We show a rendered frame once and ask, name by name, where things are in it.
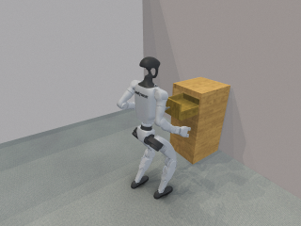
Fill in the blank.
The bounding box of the drawer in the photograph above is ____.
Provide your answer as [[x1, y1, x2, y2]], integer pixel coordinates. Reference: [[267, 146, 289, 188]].
[[165, 93, 199, 121]]

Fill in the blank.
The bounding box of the robot left upper arm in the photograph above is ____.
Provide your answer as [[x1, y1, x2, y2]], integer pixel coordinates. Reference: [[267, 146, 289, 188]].
[[117, 80, 141, 110]]

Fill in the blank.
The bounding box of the cabinet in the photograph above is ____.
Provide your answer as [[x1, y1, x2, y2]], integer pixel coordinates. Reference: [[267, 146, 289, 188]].
[[169, 77, 230, 164]]

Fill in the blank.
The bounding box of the right robot foot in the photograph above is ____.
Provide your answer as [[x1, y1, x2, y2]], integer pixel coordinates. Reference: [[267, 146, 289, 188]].
[[153, 186, 173, 200]]

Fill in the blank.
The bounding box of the robot left shin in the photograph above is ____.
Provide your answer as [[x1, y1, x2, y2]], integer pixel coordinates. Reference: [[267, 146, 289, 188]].
[[135, 149, 153, 183]]

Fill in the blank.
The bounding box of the robot left forearm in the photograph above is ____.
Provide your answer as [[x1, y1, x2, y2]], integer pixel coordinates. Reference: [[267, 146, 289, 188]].
[[125, 102, 135, 110]]

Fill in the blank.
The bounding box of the robot right forearm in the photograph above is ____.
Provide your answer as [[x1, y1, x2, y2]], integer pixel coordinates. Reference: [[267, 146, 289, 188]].
[[160, 119, 182, 135]]

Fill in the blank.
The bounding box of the robot right upper arm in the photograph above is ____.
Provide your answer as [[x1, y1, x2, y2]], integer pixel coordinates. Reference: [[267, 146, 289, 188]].
[[154, 88, 168, 127]]

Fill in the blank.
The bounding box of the right robot hand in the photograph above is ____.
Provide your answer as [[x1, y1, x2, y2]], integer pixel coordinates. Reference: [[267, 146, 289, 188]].
[[180, 126, 191, 137]]

